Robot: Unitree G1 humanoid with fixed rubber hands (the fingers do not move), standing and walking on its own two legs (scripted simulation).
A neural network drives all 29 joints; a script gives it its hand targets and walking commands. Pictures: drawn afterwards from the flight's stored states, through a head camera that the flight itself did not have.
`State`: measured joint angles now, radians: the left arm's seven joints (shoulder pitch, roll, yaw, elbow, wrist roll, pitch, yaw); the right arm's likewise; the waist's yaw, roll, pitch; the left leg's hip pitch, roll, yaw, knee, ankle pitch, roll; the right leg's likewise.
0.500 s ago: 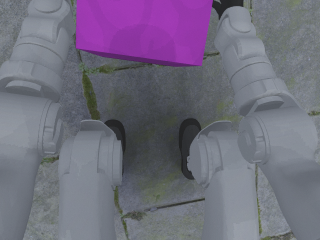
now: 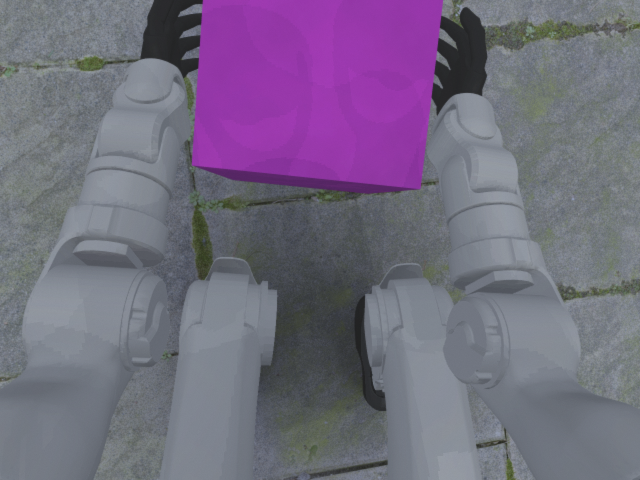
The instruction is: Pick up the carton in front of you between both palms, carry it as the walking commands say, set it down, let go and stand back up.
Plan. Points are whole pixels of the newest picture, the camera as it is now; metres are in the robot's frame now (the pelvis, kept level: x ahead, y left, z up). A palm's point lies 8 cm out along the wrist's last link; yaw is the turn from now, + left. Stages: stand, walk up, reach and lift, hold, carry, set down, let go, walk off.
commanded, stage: reach and lift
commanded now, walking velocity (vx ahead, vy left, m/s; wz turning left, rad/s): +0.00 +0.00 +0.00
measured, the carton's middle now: (312, 100) +0.52 +0.03 -0.17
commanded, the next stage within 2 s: none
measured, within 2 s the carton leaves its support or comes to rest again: neither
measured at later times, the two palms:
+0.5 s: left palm (76, 11) +0.48 +0.17 +0.07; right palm (582, 53) +0.48 -0.13 +0.08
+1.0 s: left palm out of the picture +0.43 +0.17 +0.23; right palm out of the picture +0.44 -0.13 +0.24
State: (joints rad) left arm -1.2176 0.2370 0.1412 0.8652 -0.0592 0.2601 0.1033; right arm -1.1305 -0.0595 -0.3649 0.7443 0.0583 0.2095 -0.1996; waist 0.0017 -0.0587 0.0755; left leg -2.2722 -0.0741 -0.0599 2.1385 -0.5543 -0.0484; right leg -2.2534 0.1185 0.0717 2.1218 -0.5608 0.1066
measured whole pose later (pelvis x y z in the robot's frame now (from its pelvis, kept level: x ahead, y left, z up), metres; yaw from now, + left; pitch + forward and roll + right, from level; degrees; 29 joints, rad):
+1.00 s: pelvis +0.06 -0.01 +0.27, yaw +3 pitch +28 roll +0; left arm -0.59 -0.05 0.33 0.67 0.18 0.31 0.03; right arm -0.57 0.13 -0.40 0.62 -0.17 0.28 -0.08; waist 0.00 -0.02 -0.23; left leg -1.24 -0.09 -0.12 1.21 -0.45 -0.04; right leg -1.23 0.10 0.13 1.21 -0.46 0.04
